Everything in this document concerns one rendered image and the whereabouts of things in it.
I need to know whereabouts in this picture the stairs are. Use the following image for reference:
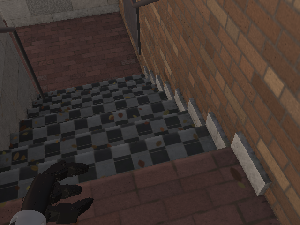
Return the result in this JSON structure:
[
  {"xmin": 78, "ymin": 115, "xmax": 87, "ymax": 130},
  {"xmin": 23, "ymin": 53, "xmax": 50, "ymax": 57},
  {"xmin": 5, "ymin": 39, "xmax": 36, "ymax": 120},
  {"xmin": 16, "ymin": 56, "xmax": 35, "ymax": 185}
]
[{"xmin": 0, "ymin": 74, "xmax": 218, "ymax": 203}]

